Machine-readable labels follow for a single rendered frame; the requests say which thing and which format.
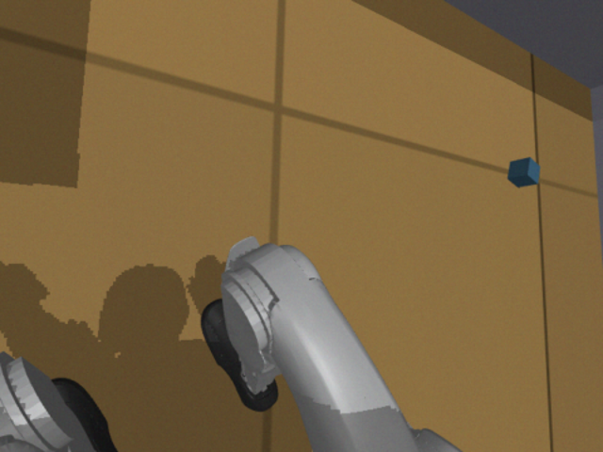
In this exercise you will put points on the right robot foot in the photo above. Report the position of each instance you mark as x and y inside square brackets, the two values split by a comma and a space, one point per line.
[217, 339]

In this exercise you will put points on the right robot hand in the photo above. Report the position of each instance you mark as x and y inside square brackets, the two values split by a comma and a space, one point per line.
[429, 441]

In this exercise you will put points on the left robot foot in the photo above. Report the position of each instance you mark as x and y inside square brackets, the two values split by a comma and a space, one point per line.
[87, 412]

